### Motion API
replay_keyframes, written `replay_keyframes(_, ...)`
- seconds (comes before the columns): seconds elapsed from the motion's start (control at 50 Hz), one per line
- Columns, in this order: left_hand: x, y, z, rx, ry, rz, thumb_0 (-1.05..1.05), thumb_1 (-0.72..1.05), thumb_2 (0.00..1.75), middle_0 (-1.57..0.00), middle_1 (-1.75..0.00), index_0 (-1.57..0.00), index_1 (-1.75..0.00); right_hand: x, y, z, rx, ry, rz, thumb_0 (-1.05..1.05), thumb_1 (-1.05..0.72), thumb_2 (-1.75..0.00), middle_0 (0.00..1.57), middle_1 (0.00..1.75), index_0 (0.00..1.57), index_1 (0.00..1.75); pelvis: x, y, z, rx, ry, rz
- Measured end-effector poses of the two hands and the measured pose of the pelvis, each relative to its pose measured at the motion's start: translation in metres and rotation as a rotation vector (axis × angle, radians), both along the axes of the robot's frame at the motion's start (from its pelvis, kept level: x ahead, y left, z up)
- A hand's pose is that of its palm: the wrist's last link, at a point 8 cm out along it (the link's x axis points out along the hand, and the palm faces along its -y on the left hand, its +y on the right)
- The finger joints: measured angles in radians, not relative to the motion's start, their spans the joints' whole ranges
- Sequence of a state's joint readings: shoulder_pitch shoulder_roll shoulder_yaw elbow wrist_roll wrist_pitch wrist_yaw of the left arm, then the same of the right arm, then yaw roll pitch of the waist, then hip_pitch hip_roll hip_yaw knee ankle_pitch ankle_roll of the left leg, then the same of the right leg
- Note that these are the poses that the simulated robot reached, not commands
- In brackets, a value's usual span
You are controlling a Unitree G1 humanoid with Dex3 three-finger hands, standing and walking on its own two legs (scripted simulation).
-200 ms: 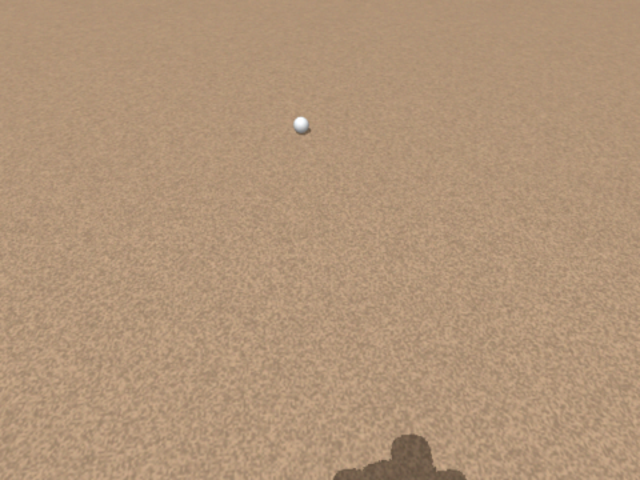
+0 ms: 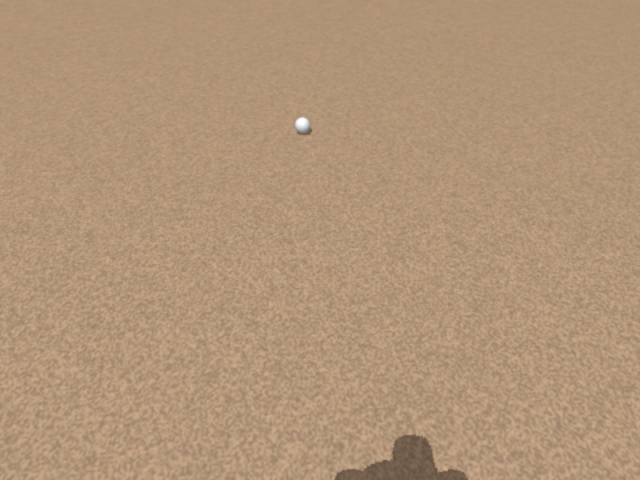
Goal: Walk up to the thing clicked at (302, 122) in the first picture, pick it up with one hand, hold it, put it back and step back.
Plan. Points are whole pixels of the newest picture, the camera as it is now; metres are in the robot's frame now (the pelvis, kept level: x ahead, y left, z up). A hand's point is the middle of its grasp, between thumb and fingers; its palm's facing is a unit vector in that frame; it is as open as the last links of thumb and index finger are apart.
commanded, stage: stand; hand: left
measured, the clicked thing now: (302, 125) +2.07 +0.11 -0.74
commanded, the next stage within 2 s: walk up in 0.92 s
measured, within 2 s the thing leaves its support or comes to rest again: neither
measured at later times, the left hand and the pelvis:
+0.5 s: hand out of the picture +0.08 +0.25 -0.16, palm faces -0.02 -0.94 -0.34, open 7.4 cm; pelvis +0.00 +0.00 +0.00, yaw +0 degrees
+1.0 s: hand out of the picture +0.08 +0.26 -0.15, palm faces -0.02 -0.94 -0.33, open 7.4 cm; pelvis +0.01 +0.00 +0.00, yaw -1 degrees
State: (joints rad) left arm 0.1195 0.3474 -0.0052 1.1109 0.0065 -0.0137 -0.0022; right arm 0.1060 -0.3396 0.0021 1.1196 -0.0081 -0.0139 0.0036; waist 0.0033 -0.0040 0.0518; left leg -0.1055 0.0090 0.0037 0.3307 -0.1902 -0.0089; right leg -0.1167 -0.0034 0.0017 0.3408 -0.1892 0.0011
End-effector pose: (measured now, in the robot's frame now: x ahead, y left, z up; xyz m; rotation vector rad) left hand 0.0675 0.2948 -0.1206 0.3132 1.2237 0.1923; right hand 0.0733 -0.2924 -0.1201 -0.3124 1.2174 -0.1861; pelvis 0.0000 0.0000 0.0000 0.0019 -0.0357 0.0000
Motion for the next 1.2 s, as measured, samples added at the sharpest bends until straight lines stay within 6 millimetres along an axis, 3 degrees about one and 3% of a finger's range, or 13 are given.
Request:
replay_keyframes(0.96, 0.005, 0.004, 0.002, -0.011, -0.011, 0.001, 0.01, 0.91, 0.9, -0.2, -0.3, -0.2, -0.3, 0.001, -0.004, 0.003, 0.005, -0.01, -0.005, 0.0, -0.91, -0.9, 0.2, 0.3, 0.2, 0.3, 0.007, 0.0, 0.0, 0.002, 0.007, -0.005)
replay_keyframes(1.06, 0.024, 0.012, 0.011, 0.012, -0.02, -0.038, 0.01, 0.91, 0.9, -0.2, -0.3, -0.2, -0.3, -0.002, -0.027, 0.007, 0.0, -0.073, -0.04, 0.0, -0.9, -0.9, 0.21, 0.3, 0.2, 0.3, 0.018, -0.009, -0.003, 0.015, 0.029, -0.036)
replay_keyframes(1.14, 0.058, 0.008, 0.023, 0.042, -0.05, -0.084, 0.01, 0.91, 0.9, -0.2, -0.3, -0.2, -0.3, -0.007, -0.059, 0.008, -0.022, -0.043, -0.071, 0.0, -0.9, -0.9, 0.21, 0.3, 0.2, 0.3, 0.037, -0.028, -0.005, 0.021, 0.024, -0.052)
replay_keyframes(1.2, 0.088, -0.002, 0.03, 0.074, -0.078, -0.104, 0.01, 0.91, 0.9, -0.2, -0.3, -0.2, -0.3, -0.001, -0.09, 0.0, -0.033, -0.023, -0.095, 0.0, -0.9, -0.9, 0.21, 0.3, 0.2, 0.3, 0.058, -0.047, -0.011, 0.027, 0.015, -0.063)
